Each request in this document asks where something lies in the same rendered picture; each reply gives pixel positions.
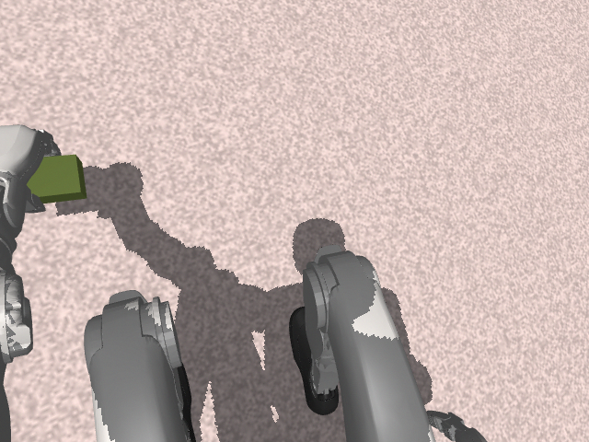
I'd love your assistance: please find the left robot foot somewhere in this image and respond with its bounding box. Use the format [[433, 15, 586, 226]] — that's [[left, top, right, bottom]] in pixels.
[[177, 364, 196, 442]]

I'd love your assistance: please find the small box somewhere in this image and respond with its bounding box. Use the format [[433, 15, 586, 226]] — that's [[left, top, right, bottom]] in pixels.
[[27, 155, 87, 204]]

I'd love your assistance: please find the left robot hand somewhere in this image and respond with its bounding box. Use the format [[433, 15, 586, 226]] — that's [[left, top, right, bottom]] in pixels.
[[0, 124, 62, 214]]

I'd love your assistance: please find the left robot arm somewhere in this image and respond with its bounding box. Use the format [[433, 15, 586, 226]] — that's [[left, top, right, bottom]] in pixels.
[[0, 171, 33, 442]]

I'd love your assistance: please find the right robot hand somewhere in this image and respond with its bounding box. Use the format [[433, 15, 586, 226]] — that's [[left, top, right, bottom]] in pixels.
[[426, 411, 488, 442]]

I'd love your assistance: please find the right robot foot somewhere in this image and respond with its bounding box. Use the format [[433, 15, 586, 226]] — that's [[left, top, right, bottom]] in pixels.
[[289, 307, 339, 415]]

